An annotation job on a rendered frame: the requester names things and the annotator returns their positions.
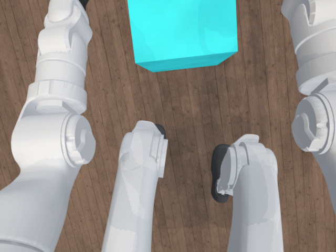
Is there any carton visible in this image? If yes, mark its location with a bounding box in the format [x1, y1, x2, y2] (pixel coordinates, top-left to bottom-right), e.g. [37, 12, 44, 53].
[128, 0, 238, 72]

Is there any left robot upper arm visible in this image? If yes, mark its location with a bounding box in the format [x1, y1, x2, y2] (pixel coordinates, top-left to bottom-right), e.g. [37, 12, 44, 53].
[0, 112, 96, 252]

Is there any right robot forearm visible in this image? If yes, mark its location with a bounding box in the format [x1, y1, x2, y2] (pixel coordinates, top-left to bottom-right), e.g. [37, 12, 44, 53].
[281, 0, 336, 96]

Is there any robot right shin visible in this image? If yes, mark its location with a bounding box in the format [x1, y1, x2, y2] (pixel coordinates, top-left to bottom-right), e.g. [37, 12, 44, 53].
[217, 134, 278, 196]

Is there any left robot forearm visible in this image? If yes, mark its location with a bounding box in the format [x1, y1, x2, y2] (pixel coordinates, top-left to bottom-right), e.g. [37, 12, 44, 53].
[11, 0, 92, 159]

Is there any right robot thigh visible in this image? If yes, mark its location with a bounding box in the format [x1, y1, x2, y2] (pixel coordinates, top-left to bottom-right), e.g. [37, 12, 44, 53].
[224, 142, 284, 252]

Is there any right robot upper arm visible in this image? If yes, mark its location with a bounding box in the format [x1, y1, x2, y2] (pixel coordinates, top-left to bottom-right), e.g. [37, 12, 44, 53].
[291, 91, 336, 215]

